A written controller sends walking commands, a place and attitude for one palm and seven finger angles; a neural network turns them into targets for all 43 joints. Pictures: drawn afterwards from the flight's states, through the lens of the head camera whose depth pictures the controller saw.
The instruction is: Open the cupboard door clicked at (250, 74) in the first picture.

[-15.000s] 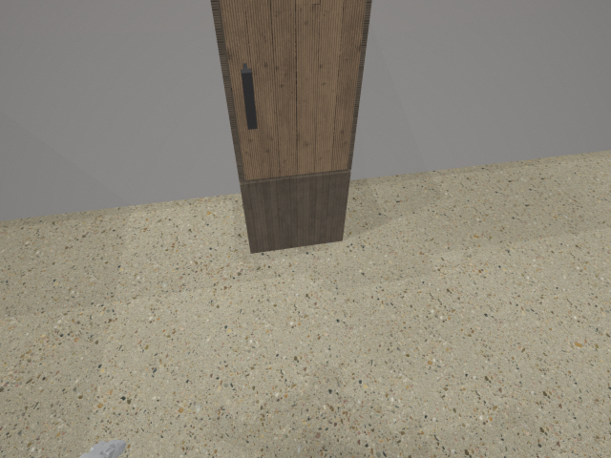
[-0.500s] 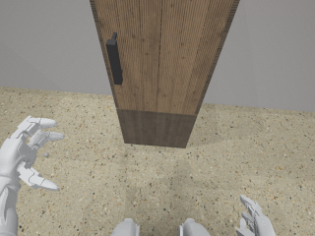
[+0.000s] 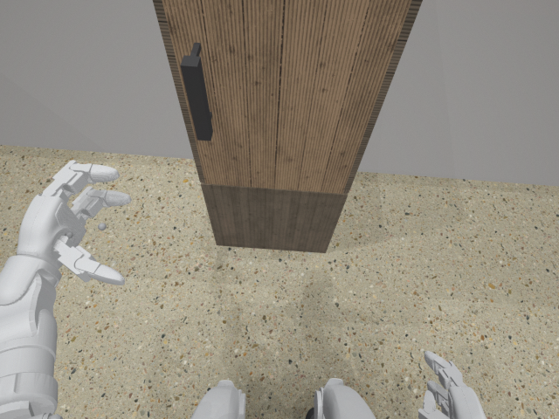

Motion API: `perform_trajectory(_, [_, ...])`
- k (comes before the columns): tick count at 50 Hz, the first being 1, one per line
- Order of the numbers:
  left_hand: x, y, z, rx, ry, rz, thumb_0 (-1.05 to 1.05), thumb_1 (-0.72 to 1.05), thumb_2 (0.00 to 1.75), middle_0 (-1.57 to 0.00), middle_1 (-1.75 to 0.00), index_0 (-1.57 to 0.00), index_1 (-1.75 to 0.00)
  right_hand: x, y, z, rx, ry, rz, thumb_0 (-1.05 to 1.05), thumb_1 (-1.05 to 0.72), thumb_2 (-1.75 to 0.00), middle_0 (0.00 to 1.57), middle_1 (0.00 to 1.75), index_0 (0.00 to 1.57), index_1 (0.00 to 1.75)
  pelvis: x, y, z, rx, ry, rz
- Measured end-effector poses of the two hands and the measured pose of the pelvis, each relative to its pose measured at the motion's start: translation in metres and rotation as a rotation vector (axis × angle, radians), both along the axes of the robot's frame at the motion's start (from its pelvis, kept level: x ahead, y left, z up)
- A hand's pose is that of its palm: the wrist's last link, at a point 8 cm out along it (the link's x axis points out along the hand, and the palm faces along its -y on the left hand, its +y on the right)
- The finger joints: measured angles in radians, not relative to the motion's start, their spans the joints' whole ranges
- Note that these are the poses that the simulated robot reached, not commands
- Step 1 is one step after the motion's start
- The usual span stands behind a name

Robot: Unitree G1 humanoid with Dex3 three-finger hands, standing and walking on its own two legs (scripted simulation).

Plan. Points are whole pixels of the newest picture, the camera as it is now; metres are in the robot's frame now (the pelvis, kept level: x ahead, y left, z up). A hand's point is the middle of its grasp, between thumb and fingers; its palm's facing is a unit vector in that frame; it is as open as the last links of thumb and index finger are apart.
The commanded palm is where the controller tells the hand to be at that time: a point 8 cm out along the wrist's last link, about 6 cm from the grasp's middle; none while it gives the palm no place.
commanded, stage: move the hooked fingers beside the handle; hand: left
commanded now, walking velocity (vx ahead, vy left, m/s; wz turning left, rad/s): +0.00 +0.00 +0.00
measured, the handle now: (201, 94) +0.64 +0.16 +0.04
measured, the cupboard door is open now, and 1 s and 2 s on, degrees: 0 0 0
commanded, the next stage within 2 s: none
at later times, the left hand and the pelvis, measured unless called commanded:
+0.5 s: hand (127, 173) +0.44 +0.24 +0.06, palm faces -0.06 -1.00 -0.02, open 14.0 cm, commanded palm +0.43 +0.29 +0.05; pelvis +0.00 +0.00 -0.01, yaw -1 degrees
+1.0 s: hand (149, 124) +0.55 +0.23 +0.05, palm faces -0.06 -1.00 -0.02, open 14.0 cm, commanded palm +0.54 +0.28 +0.05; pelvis -0.01 +0.01 -0.03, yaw -3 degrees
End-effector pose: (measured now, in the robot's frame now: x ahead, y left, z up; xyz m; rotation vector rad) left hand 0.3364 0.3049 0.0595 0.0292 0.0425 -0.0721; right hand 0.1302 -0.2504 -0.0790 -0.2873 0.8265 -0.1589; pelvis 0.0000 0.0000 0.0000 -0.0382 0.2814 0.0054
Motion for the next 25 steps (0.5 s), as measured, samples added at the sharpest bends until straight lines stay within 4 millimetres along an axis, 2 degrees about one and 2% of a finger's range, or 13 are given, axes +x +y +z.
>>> perform_trajectory(11, [0.034, 0.004, -0.003, 0.001, 0.007, 0.039, -0.02, -0.5, 0.3, -0.3, -1.2, -0.3, -1.2, -0.038, -0.011, -0.011, -0.008, 0.149, -0.062, 0.01, -0.9, -0.9, 0.21, 0.3, 0.21, 0.3, 0.003, 0.0, -0.001, 0.002, 0.029, -0.014])
perform_trajectory(25, [0.089, -0.01, -0.002, -0.012, -0.003, 0.017, -0.02, -0.5, 0.3, -0.3, -1.2, -0.3, -1.2, -0.071, -0.018, -0.021, -0.028, 0.274, -0.121, 0.01, -0.9, -0.9, 0.21, 0.3, 0.21, 0.3, -0.001, 0.0, -0.008, -0.003, 0.068, -0.02])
